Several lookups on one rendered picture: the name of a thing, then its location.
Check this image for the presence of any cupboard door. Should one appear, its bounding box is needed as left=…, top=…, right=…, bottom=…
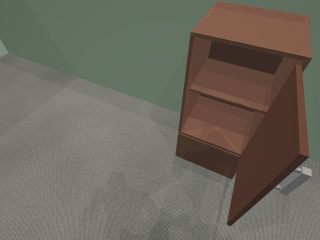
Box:
left=227, top=64, right=310, bottom=226

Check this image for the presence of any handle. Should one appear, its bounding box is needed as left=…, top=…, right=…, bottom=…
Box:
left=274, top=166, right=312, bottom=195

